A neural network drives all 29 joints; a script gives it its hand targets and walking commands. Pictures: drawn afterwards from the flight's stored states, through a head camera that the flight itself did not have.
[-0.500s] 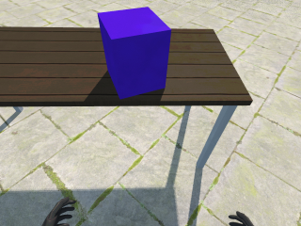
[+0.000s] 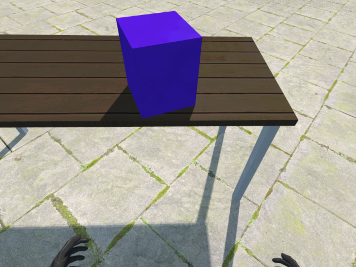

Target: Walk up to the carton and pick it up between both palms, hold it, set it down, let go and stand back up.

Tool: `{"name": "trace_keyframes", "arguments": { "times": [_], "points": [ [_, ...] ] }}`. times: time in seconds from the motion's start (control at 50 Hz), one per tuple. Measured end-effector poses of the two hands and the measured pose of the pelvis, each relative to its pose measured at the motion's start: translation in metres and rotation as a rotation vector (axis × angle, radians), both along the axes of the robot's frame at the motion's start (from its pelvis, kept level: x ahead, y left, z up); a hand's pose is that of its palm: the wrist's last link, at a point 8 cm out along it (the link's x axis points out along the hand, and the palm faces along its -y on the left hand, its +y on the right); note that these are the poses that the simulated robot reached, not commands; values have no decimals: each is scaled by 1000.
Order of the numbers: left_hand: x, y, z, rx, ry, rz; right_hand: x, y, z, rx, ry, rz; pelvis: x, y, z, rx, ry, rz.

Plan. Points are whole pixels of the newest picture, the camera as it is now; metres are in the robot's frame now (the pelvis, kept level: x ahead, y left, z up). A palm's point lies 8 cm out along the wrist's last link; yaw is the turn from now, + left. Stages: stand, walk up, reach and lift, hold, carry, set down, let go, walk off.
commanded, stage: stand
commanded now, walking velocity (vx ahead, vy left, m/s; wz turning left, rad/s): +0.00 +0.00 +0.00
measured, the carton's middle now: (158, 65) +0.73 +0.10 +0.08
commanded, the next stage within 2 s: none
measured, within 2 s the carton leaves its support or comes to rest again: neither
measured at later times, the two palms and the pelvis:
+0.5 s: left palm out of the picture +0.12 +0.28 -0.08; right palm out of the picture +0.10 -0.26 -0.10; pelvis -0.02 +0.00 +0.00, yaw +0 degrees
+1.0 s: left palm out of the picture +0.10 +0.28 -0.09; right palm out of the picture +0.08 -0.26 -0.11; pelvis -0.02 +0.00 +0.00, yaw +0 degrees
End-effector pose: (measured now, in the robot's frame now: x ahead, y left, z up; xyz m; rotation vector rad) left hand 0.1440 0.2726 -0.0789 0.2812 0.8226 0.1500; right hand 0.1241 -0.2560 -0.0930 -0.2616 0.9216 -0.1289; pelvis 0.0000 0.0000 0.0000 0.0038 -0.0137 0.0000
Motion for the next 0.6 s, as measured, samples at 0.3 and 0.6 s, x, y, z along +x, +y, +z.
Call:
{"name": "trace_keyframes", "arguments": {
  "times": [0.3,0.6],
  "points": [
    [-13,3,-2,3,15,9,-12,-3,-1,-5,8,-6,-8,0,0,0,-12,0],
    [-27,4,-4,8,30,18,-28,-7,-5,-7,34,-16,-17,-1,0,1,-24,0]
  ]
}}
